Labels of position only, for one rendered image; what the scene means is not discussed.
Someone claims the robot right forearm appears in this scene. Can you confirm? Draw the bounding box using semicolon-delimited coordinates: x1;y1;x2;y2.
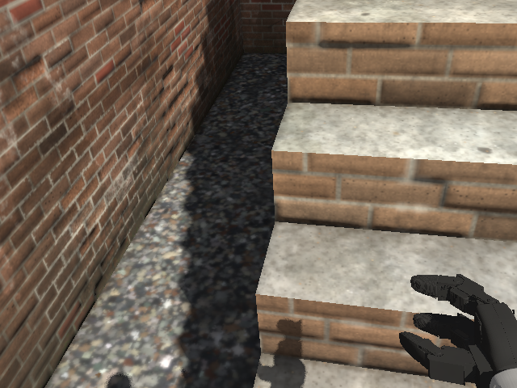
490;368;517;388

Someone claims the right robot hand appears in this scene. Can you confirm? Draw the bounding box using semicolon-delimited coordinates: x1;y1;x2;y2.
399;274;517;388

